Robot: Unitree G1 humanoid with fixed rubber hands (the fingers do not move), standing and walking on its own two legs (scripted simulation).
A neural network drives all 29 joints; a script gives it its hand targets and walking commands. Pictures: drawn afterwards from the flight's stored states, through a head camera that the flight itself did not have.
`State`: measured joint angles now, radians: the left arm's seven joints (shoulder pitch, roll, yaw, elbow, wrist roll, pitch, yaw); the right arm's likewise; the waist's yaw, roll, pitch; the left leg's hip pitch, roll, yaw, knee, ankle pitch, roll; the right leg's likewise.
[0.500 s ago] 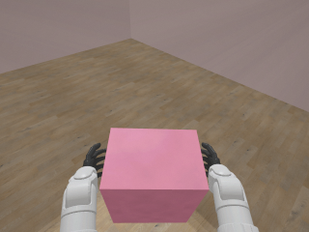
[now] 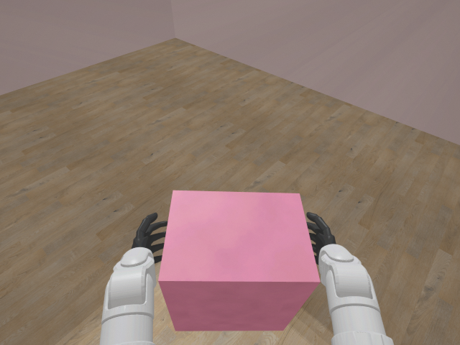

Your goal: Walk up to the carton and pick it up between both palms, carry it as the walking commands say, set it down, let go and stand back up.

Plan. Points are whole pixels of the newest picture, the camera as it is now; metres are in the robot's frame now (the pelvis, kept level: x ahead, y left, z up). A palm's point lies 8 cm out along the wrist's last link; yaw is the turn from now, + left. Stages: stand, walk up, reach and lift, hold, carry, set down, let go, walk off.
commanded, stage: set down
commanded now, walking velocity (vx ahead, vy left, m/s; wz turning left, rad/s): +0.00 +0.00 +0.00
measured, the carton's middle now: (233, 267) +0.30 +0.03 -0.05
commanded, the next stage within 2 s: none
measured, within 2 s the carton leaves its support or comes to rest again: neither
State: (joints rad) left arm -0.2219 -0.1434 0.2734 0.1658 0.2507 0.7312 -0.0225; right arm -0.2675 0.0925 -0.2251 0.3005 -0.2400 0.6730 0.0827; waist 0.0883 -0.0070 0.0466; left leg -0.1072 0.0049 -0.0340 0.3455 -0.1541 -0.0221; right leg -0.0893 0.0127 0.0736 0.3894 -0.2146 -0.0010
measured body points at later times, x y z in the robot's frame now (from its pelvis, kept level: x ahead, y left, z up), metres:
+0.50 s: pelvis +0.00 -0.01 -0.02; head +0.07 +0.00 +0.43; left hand +0.29 +0.20 -0.05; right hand +0.33 -0.12 -0.06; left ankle +0.03 +0.14 -0.75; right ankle +0.00 -0.12 -0.75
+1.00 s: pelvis -0.04 +0.00 -0.08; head +0.12 +0.01 +0.34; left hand +0.31 +0.21 -0.14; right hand +0.36 -0.12 -0.15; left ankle +0.03 +0.14 -0.75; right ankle +0.00 -0.12 -0.75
